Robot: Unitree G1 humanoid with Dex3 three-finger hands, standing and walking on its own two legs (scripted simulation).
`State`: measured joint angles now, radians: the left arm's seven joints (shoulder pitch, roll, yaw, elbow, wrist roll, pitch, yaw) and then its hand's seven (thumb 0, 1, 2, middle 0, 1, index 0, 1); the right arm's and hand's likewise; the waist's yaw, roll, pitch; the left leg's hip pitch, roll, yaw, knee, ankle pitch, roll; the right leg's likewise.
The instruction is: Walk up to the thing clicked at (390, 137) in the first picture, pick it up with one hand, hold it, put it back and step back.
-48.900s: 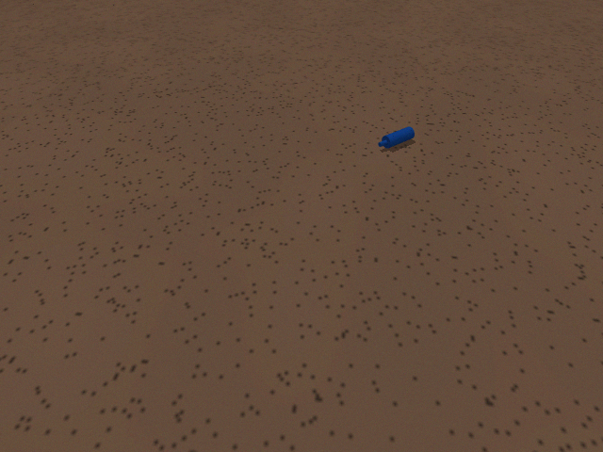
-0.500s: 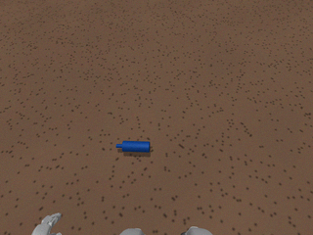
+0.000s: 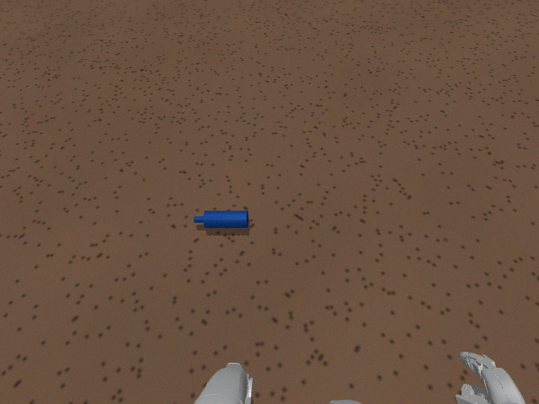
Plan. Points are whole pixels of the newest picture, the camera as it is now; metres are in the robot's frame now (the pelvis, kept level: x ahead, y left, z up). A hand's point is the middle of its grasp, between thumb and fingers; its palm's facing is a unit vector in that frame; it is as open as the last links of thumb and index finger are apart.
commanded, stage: step back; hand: left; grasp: from above
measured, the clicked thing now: (220, 219) +0.86 +0.26 -0.71
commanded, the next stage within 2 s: stand in 1.68 s
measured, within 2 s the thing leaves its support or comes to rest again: neither
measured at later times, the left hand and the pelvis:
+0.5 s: hand out of the picture -0.09 +0.26 -0.14, palm faces +0.02 -0.92 -0.39, open 7.4 cm; pelvis -0.18 -0.01 +0.01, yaw +1 degrees
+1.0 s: hand out of the picture -0.22 +0.26 -0.13, palm faces +0.08 -0.91 -0.41, open 7.4 cm; pelvis -0.24 -0.03 +0.01, yaw +4 degrees
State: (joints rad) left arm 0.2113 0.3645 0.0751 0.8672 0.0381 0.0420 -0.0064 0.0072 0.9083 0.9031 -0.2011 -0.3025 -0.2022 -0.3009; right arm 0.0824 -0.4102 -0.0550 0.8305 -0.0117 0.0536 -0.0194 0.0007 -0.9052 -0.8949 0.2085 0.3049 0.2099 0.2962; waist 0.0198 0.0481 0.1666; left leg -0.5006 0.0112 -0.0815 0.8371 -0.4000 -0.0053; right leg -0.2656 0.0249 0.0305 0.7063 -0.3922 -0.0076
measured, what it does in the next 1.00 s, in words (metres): walks backwards: left foot, then right foot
